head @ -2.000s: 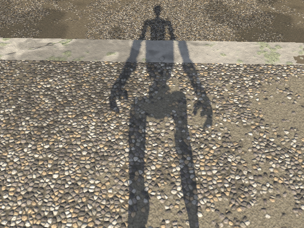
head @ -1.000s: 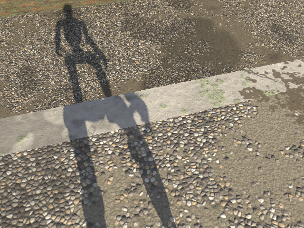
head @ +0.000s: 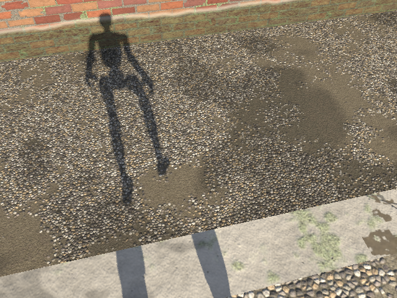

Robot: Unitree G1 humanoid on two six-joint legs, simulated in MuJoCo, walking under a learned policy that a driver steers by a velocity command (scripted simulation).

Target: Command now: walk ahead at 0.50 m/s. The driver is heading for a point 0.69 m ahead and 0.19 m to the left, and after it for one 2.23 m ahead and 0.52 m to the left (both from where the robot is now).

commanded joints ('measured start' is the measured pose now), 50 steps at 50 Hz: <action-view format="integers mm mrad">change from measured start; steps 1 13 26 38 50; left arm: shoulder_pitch -10 293 152 153 -55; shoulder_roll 25 217 52 107 16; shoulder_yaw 0 63 31 29 -9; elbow -46 15 81 -25 -238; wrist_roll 7 23 38 -4 32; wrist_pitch -7 -12 -32 16 151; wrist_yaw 0 -5 10 16 32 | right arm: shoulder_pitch -37 134 -16 226 -47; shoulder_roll -160 -47 -50 -126 -115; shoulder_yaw -38 -8 -59 -70 -27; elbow -54 -3 -94 -145 -248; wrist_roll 1 6 28 -37 19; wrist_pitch -9 51 115 113 79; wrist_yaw -19 -47 -74 -43 -47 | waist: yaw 25 134 52 -135 71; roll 93 -157 -27 75 81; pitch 19 -292 67 -137 -52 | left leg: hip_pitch -17 -276 -611 106 -215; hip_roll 253 73 181 82 161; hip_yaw -146 -50 -212 -113 -399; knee -142 788 725 235 30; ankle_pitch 263 -112 96 -7 8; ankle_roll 155 -15 -32 132 151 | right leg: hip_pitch -1 868 485 367 36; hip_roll -9 -198 -164 -71 98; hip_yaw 2 292 -5 -291 2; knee -166 -422 -741 107 182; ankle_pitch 161 371 13 458 -43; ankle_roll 14 -229 -154 -10 90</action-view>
